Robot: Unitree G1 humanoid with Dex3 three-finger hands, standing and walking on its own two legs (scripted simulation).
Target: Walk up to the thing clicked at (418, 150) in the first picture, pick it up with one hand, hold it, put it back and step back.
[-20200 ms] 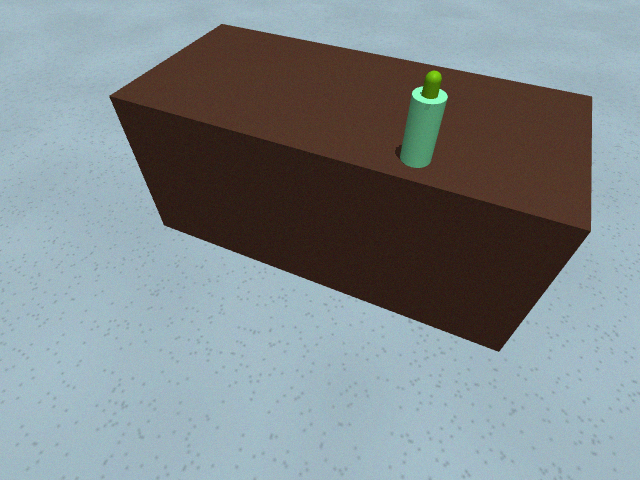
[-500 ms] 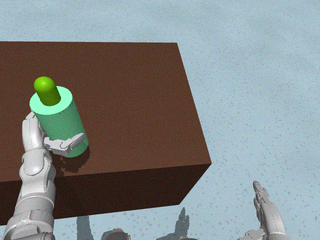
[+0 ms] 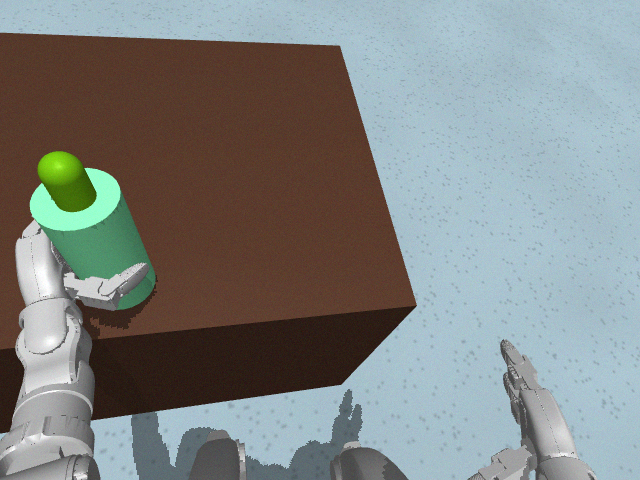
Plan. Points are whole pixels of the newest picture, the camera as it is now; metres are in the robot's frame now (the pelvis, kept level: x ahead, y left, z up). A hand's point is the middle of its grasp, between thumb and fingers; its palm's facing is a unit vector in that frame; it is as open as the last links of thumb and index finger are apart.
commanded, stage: lower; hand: left
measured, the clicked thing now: (96, 233) +0.41 +0.23 +0.03
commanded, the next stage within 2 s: loosen in 0.30 s
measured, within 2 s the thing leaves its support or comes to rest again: rests again in 0.18 s
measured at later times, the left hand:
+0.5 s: hand (105, 256) +0.41 +0.23 -0.02, palm faces +0.26 -0.96 +0.00, open 11.1 cm
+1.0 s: hand (98, 248) +0.41 +0.24 +0.00, palm faces +0.26 -0.97 +0.01, open 15.1 cm
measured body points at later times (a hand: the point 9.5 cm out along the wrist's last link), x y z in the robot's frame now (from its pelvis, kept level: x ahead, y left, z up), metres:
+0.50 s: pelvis +0.00 -0.01 -0.02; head +0.11 +0.05 +0.42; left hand +0.39 +0.28 -0.01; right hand +0.17 -0.25 -0.02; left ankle +0.06 +0.11 -0.66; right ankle -0.01 -0.14 -0.66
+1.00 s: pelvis -0.01 +0.00 -0.02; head +0.10 +0.05 +0.41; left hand +0.39 +0.29 +0.00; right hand +0.15 -0.25 -0.02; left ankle +0.06 +0.11 -0.66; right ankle -0.01 -0.14 -0.66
